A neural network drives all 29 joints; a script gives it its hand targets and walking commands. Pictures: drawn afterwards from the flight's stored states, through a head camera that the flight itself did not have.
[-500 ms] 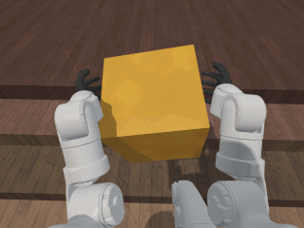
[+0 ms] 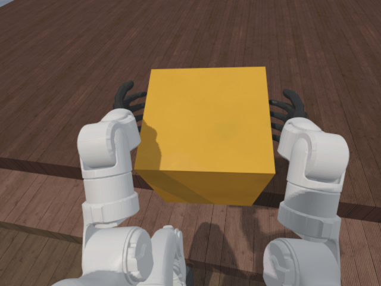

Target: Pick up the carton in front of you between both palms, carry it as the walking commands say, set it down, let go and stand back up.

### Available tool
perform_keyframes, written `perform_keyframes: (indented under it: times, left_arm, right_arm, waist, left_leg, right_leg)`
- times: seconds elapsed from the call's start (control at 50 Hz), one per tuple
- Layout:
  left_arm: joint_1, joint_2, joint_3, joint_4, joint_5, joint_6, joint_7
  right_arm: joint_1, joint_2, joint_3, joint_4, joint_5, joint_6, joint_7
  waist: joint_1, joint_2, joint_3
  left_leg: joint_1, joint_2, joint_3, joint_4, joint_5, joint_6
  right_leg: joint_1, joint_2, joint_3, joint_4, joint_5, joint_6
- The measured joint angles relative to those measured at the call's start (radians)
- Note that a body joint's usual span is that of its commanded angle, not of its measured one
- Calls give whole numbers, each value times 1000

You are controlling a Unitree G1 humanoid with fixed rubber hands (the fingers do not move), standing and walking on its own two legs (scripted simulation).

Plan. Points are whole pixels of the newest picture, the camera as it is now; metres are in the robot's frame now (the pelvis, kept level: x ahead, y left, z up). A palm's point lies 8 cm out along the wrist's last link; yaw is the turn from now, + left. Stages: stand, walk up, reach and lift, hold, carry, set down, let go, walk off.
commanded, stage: carry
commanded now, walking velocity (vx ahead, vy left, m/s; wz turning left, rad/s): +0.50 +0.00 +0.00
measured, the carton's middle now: (207, 145) +0.40 +0.01 +0.10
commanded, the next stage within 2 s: none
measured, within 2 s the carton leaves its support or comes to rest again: neither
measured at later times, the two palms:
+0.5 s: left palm out of the picture +0.71 +0.14 +0.33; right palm out of the picture +0.72 -0.15 +0.33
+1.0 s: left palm out of the picture +1.07 +0.11 +0.46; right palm out of the picture +1.03 -0.16 +0.45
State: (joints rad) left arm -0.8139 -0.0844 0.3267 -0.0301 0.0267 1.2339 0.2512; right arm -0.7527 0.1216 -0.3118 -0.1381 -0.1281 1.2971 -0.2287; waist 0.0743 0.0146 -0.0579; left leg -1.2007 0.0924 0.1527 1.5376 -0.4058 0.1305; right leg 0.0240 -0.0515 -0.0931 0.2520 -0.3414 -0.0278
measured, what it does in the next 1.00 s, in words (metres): climbs: left foot 0.12 m higher, then right foot 0.12 m higher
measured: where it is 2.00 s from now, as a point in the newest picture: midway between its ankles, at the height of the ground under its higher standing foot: (216, 99)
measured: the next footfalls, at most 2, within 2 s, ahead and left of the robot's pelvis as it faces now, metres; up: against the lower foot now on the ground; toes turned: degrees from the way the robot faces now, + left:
left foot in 0.02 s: +0.20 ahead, +0.11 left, +0.12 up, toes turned +6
right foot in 0.42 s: +0.47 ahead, -0.13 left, +0.25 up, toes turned -7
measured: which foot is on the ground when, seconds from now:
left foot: up 0.00-0.00, down 0.02-0.50, up 0.52-0.90, down 0.92-1.00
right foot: down 0.00-0.10, up 0.12-0.40, down 0.42-0.92, up 0.94-1.00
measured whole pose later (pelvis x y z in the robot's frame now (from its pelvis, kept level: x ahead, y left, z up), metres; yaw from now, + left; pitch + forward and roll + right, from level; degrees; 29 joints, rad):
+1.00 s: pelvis +0.68 +0.03 +0.28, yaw +0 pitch +2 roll +2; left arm -0.87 -0.14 0.43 0.07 0.19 1.26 0.24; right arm -0.89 0.12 -0.30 0.13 -0.13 1.31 -0.37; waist -0.15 0.01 -0.02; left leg -0.77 0.00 0.20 0.97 -0.23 0.13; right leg -0.27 -0.05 0.05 1.22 -0.24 -0.02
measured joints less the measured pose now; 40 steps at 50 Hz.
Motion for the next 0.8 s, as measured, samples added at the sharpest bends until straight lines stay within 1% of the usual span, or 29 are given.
perform_keyframes:
  times: [0.02,0.04,0.06,0.08,0.1,0.12,0.14,0.16,0.18,0.2,0.24,0.3,0.36,0.38,0.42,0.44,0.46,0.48,0.5,0.52,0.54,0.56,0.58,0.62,0.66,0.7,0.74,0.78,0.8]
  left_arm:
    - [4,2,9,1,4,10,-3]
    - [14,0,19,0,15,17,-4]
    - [29,-4,31,-2,31,21,-5]
    - [44,-11,48,-8,53,24,-6]
    - [46,-12,65,-12,77,28,-8]
    - [32,-5,80,-8,98,21,-10]
    - [25,2,93,-2,118,12,-15]
    - [29,0,108,-5,132,8,-19]
    - [35,-11,124,-15,144,5,-19]
    - [41,-23,137,-30,154,3,-18]
    - [41,-44,143,-63,166,-4,-12]
    - [18,-45,125,-91,181,-7,-2]
    - [-3,-29,105,-82,177,12,3]
    - [-10,-24,97,-70,170,21,4]
    - [-31,-18,80,-32,155,40,6]
    - [-38,-18,70,-4,146,43,8]
    - [-44,-21,58,25,133,43,10]
    - [-53,-25,45,57,120,43,13]
    - [-64,-30,32,77,104,46,13]
    - [-72,-35,14,87,99,35,26]
    - [-71,-43,-4,95,95,17,39]
    - [-61,-53,-22,96,86,2,52]
    - [-47,-67,-37,92,84,-6,76]
    - [-33,-82,-34,63,61,-12,108]
    - [-38,-79,-33,37,40,-29,104]
    - [-53,-72,-33,19,29,-46,91]
    - [-71,-69,-33,15,33,-51,81]
    - [-80,-62,-29,23,41,-40,70]
    - [-80,-58,-27,29,43,-29,64]
  right_arm:
    - [-10,-3,12,21,7,8,-14]
    - [-12,-4,24,43,13,10,-26]
    - [-14,-2,35,64,22,12,-37]
    - [-20,1,45,88,30,15,-50]
    - [-35,9,54,107,33,17,-65]
    - [-53,16,63,120,35,8,-78]
    - [-62,22,78,133,38,-8,-91]
    - [-63,27,93,143,43,-19,-105]
    - [-61,29,98,144,57,-23,-105]
    - [-61,28,100,138,71,-25,-107]
    - [-68,20,95,122,91,-32,-110]
    - [-95,9,80,110,103,-43,-101]
    - [-122,5,59,125,86,-34,-82]
    - [-126,2,49,131,79,-26,-73]
    - [-129,-4,23,145,60,-8,-57]
    - [-122,-8,5,150,50,0,-45]
    - [-110,-12,-14,154,39,7,-29]
    - [-95,-16,-39,155,26,14,-9]
    - [-88,-22,-61,160,12,19,9]
    - [-94,-30,-76,169,-6,17,29]
    - [-95,-36,-85,179,-22,12,40]
    - [-84,-31,-95,180,-34,9,48]
    - [-67,-12,-104,171,-58,5,30]
    - [-39,25,-124,122,-81,-2,16]
    - [-30,44,-118,63,-92,-13,1]
    - [-38,49,-103,21,-99,-19,-18]
    - [-51,39,-89,3,-99,-13,-35]
    - [-68,28,-76,14,-94,6,-51]
    - [-76,27,-66,25,-84,17,-52]
  waist:
    - [-24,0,-10]
    - [-58,-8,-19]
    - [-97,-14,-22]
    - [-138,-4,-17]
    - [-180,-1,-10]
    - [-219,-10,12]
    - [-246,-29,35]
    - [-268,-39,48]
    - [-285,-39,58]
    - [-297,-35,68]
    - [-303,-24,87]
    - [-286,-19,85]
    - [-249,-19,56]
    - [-228,-15,48]
    - [-177,-4,23]
    - [-144,6,6]
    - [-100,15,-4]
    - [-53,3,-6]
    - [-9,-9,-5]
    - [31,-8,9]
    - [63,8,29]
    - [90,20,41]
    - [110,26,49]
    - [131,21,71]
    - [135,11,91]
    - [128,6,94]
    - [122,6,73]
    - [104,8,48]
    - [88,7,37]
  left_leg:
    - [41,-4,23,-119,53,8]
    - [114,-28,38,-174,-1,10]
    - [221,-58,51,-247,-40,10]
    - [367,-85,60,-414,89,2]
    - [491,-113,64,-561,25,0]
    - [524,-125,69,-593,18,-9]
    - [544,-133,77,-597,71,1]
    - [584,-143,75,-629,74,3]
    - [631,-151,62,-676,60,-6]
    - [681,-154,48,-729,49,-20]
    - [779,-147,25,-830,49,-43]
    - [905,-122,-6,-958,59,-64]
    - [1038,-88,-35,-1093,60,-97]
    - [1090,-70,-43,-1151,67,-106]
    - [1177,-26,-40,-1258,99,-116]
    - [1195,3,-31,-1272,120,-112]
    - [1179,38,-19,-1224,151,-108]
    - [1129,62,-14,-1101,247,-108]
    - [1054,71,-41,-902,350,-93]
    - [950,46,-122,-631,297,-95]
    - [847,-2,-207,-355,239,-97]
    - [757,-54,-257,-125,200,-92]
    - [678,-95,-270,41,172,-80]
    - [538,-139,-242,208,137,-51]
    - [413,-138,-191,238,90,-32]
    - [296,-111,-146,219,30,-20]
    - [168,-77,-122,273,-51,-9]
    - [59,-40,-108,283,-115,-6]
    - [26,-20,-93,225,-111,-7]
  right_leg:
    - [33,-12,-14,-35,28,-6]
    - [46,-33,-29,-33,61,-16]
    - [25,-58,-43,30,105,-22]
    - [-25,-77,-54,160,219,-13]
    - [-107,-83,-24,372,338,-10]
    - [-220,-53,63,666,270,5]
    - [-334,1,152,969,194,16]
    - [-434,56,203,1220,136,13]
    - [-522,99,218,1398,95,-4]
    - [-603,123,213,1509,69,-24]
    - [-756,128,177,1603,15,-65]
    - [-974,73,111,1635,-113,-96]
    - [-1161,0,66,1610,-210,-103]
    - [-1191,-24,42,1519,-193,-103]
    - [-1169,-51,-19,1234,-73,-111]
    - [-1112,-40,-54,1166,-84,-115]
    - [-1018,-10,-88,1096,-117,-116]
    - [-886,22,-106,932,-10,-104]
    - [-761,50,-108,778,-18,-91]
    - [-723,64,-110,747,-80,-94]
    - [-703,74,-117,746,-74,-102]
    - [-669,82,-120,720,-64,-103]
    - [-624,88,-117,674,-60,-94]
    - [-526,90,-104,563,-48,-67]
    - [-432,81,-90,458,-33,-52]
    - [-351,69,-75,370,-24,-46]
    - [-281,59,-55,299,-26,-35]
    - [-196,43,-32,220,-32,-13]
    - [-146,31,-23,167,-28,1]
